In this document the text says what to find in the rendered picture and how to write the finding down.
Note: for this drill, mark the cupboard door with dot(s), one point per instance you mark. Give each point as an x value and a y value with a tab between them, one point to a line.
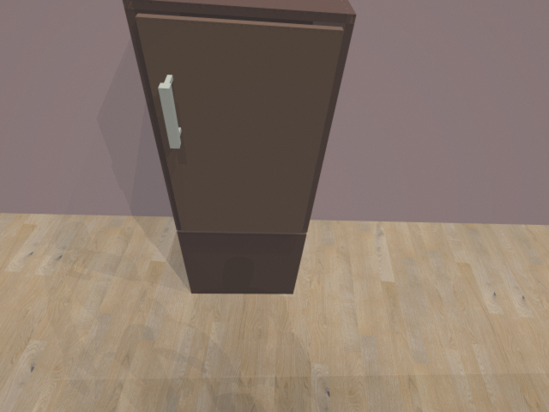
251	98

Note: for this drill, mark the handle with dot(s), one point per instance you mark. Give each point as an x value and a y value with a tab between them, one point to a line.
169	112

